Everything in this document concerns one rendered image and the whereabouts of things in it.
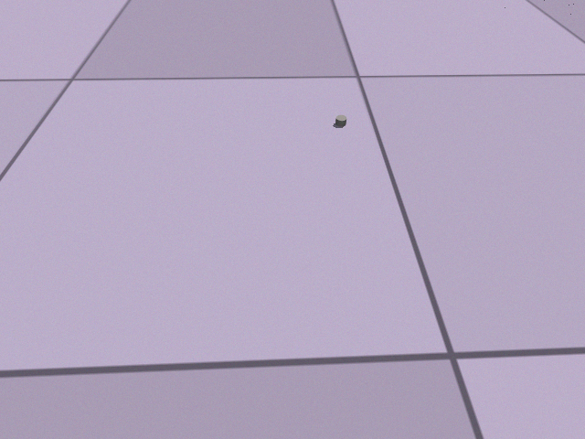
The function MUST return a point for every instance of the tin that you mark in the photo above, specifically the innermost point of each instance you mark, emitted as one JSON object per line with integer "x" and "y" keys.
{"x": 340, "y": 120}

